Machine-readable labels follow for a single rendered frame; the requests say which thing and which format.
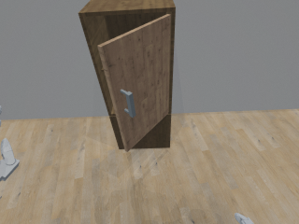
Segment right robot hand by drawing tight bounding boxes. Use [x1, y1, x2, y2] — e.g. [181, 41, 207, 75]
[235, 213, 254, 224]

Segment cupboard door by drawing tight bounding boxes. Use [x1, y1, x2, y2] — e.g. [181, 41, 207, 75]
[97, 14, 171, 152]

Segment left robot hand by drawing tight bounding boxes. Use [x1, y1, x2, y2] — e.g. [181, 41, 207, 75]
[0, 106, 20, 181]

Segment handle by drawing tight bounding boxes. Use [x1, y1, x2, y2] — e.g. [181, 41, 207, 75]
[120, 89, 136, 118]

